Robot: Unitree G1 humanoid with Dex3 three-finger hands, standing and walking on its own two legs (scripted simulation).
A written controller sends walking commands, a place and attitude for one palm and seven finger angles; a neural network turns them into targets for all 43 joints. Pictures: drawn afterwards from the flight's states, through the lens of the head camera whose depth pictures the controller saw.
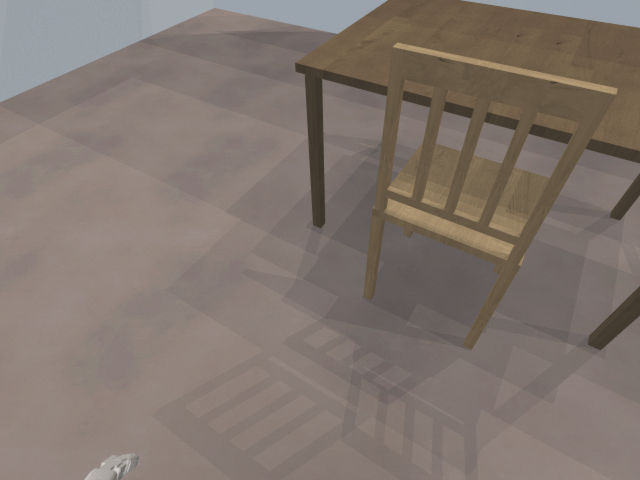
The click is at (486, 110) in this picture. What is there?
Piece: chair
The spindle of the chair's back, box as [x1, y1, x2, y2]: [444, 97, 490, 213]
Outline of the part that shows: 477,97 444,210 451,213 455,209 490,101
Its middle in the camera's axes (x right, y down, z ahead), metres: +0.33 -0.18 +0.88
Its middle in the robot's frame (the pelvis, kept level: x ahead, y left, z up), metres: +0.79 -0.29 -0.06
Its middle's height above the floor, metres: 0.70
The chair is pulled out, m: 0.00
